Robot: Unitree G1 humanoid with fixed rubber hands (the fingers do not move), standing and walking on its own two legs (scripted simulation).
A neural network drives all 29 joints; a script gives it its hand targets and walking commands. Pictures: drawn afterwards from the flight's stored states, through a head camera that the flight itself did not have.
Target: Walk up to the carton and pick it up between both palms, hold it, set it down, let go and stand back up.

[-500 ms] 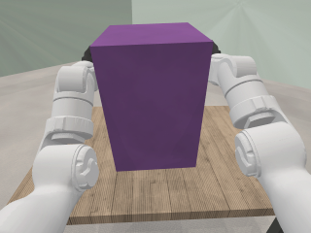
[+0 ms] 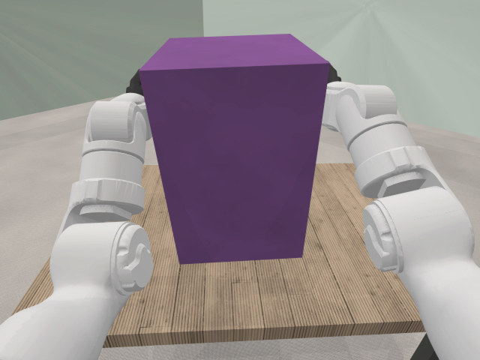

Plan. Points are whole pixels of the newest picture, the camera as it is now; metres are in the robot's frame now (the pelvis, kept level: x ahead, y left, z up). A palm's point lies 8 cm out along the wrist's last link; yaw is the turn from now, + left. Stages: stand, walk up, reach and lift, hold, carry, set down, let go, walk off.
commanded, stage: hold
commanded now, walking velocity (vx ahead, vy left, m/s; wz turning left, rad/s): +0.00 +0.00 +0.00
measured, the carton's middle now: (235, 147) +0.36 -0.01 +0.28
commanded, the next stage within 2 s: none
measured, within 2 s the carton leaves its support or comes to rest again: neither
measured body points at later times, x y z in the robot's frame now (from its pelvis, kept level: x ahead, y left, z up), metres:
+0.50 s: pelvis +0.00 +0.00 +0.00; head -0.11 +0.01 +0.44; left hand +0.38 +0.14 +0.33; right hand +0.38 -0.15 +0.35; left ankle +0.01 +0.14 -0.74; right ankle +0.01 -0.11 -0.74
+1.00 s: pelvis +0.00 +0.00 +0.00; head -0.11 +0.01 +0.44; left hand +0.39 +0.14 +0.33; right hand +0.38 -0.15 +0.35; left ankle +0.01 +0.14 -0.74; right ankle +0.01 -0.11 -0.74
